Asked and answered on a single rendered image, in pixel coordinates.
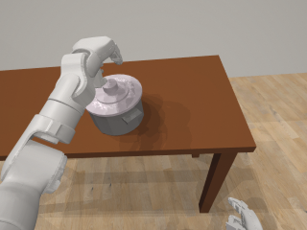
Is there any table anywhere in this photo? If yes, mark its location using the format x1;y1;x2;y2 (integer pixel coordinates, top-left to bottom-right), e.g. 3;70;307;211
0;55;257;214

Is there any left robot upper arm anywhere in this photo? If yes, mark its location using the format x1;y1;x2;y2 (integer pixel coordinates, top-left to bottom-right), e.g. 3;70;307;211
0;139;68;230

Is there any pot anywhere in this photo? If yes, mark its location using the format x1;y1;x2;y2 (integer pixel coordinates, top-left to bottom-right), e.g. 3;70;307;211
88;99;144;136

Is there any right robot hand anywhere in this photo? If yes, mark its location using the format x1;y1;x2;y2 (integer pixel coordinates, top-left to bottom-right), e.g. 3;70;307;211
225;197;263;230

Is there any knob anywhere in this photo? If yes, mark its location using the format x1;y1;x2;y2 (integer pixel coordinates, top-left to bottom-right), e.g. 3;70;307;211
102;79;119;94

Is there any left robot hand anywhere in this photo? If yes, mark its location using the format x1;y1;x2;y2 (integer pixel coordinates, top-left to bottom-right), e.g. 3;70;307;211
72;36;123;88

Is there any lid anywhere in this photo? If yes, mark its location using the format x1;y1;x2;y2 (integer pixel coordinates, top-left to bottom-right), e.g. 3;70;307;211
85;74;143;117

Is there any robot left forearm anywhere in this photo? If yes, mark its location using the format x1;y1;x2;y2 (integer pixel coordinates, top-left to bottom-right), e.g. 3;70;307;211
0;46;101;182

